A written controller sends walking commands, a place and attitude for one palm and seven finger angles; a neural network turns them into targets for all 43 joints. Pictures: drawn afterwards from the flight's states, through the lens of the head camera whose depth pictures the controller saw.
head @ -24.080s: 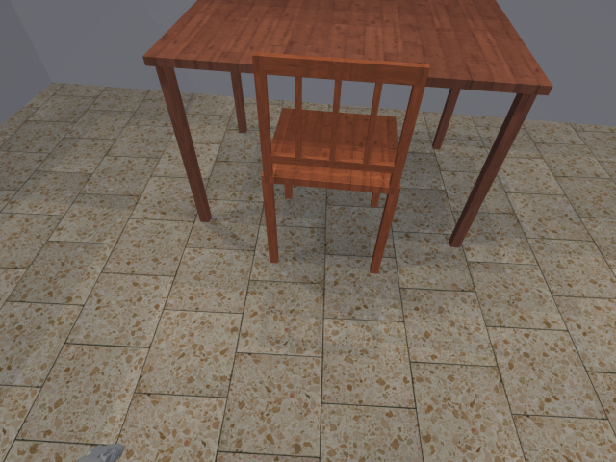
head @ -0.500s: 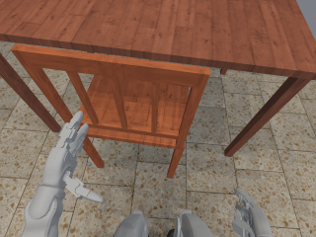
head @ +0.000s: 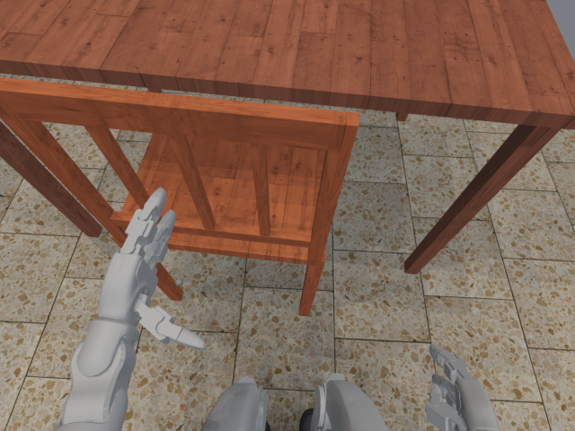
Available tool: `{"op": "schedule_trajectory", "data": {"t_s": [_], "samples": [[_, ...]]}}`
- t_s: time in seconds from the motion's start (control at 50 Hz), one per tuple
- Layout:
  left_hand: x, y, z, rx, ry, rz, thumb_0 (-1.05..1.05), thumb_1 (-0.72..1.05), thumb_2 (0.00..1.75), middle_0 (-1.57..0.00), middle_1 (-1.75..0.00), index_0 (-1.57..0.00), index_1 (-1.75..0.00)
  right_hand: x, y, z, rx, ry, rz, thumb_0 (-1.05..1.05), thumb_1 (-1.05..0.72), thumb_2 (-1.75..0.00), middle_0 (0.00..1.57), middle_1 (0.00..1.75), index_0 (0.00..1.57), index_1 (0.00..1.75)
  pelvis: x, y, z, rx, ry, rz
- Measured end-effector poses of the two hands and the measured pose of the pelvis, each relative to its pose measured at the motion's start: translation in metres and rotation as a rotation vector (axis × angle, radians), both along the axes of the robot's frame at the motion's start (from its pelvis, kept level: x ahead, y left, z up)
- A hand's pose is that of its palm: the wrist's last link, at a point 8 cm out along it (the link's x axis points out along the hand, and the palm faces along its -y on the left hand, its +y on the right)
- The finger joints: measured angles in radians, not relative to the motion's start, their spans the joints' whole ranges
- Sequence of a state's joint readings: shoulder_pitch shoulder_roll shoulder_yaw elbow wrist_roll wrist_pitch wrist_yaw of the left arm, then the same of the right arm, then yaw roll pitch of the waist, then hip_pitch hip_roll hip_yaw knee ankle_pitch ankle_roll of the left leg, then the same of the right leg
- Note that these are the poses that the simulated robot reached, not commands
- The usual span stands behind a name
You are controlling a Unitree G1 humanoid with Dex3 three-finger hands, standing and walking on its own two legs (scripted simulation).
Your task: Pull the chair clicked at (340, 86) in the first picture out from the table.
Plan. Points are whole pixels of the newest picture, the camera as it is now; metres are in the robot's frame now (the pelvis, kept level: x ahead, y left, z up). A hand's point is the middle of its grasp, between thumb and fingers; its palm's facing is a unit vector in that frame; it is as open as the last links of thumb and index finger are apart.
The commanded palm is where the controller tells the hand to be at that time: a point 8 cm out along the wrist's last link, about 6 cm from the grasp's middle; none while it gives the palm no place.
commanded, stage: aim the fingers beside a spindle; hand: left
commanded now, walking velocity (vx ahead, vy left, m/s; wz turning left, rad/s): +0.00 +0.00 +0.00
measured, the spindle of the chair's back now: (196, 187) +0.46 +0.16 +0.01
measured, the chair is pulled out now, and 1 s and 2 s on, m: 0.00 0.00 0.00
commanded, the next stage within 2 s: none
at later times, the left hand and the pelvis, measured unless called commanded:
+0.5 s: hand (186, 282) +0.31 +0.15 +0.00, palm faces -0.09 -1.00 -0.02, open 16.9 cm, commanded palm +0.29 +0.20 +0.02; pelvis +0.00 +0.01 -0.01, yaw +0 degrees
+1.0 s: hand (167, 277) +0.30 +0.16 +0.04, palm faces -0.06 -1.00 -0.06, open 17.0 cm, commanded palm +0.29 +0.20 +0.01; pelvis +0.00 +0.02 +0.00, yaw +0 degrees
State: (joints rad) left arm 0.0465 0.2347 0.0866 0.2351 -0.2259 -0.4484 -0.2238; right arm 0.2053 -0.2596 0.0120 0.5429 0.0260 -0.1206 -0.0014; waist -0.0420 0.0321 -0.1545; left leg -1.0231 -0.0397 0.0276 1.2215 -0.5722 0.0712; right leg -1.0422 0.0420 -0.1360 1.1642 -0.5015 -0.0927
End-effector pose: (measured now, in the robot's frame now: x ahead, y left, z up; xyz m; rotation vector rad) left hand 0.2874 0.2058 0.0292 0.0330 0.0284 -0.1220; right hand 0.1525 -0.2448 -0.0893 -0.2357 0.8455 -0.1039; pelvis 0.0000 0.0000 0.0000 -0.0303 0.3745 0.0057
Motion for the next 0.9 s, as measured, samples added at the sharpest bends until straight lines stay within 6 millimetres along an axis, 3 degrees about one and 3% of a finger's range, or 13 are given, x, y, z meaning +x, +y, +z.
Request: {"op": "schedule_trajectory", "data": {"t_s": [0.16,0.34,0.5,0.66,0.82,0.9], "samples": [[0.011,0.003,-0.025,0.003,0.057,0.045,-0.01,-0.5,0.3,-0.06,-0.08,-0.06,-0.08,-0.005,-0.001,-0.01,0.004,0.036,-0.002,0.01,-0.91,-0.89,0.2,0.3,0.21,0.3,-0.002,-0.001,-0.008,0.003,0.017,-0.005],[0.014,-0.01,-0.005,0.001,-0.028,-0.003,-0.02,-0.5,0.3,-0.06,-0.08,-0.06,-0.08,-0.009,0.006,-0.013,0.012,0.058,-0.005,0.01,-0.91,-0.89,0.2,0.3,0.2,0.3,-0.002,0.005,-0.006,0.0,0.016,-0.002],[0.009,-0.001,-0.03,-0.002,0.078,0.038,-0.01,-0.5,0.3,-0.06,-0.08,-0.06,-0.08,-0.006,0.011,-0.012,0.017,0.053,-0.002,0.01,-0.91,-0.89,0.2,0.3,0.21,0.3,-0.003,0.008,-0.008,0.001,0.017,-0.005],[0.003,-0.006,0.001,-0.001,-0.063,0.007,-0.02,-0.5,0.3,-0.06,-0.08,-0.06,-0.08,-0.002,0.017,-0.009,0.009,0.045,0.016,0.01,-0.91,-0.89,0.2,0.3,0.2,0.3,-0.005,0.014,-0.006,-0.012,0.003,0.009],[0.012,-0.014,-0.038,-0.015,0.089,-0.004,-0.01,-0.5,0.3,-0.06,-0.08,-0.06,-0.08,-0.003,0.019,-0.012,0.009,0.05,0.005,0.01,-0.91,-0.89,0.2,0.3,0.21,0.3,-0.008,0.015,-0.012,-0.008,0.016,-0.001],[0.003,-0.004,-0.016,-0.005,0.012,0.032,-0.02,-0.5,0.3,-0.06,-0.08,-0.06,-0.08,-0.007,0.019,-0.009,0.015,0.056,-0.011,0.01,-0.91,-0.89,0.2,0.3,0.21,0.3,-0.006,0.015,-0.008,-0.008,0.007,-0.007]]}}
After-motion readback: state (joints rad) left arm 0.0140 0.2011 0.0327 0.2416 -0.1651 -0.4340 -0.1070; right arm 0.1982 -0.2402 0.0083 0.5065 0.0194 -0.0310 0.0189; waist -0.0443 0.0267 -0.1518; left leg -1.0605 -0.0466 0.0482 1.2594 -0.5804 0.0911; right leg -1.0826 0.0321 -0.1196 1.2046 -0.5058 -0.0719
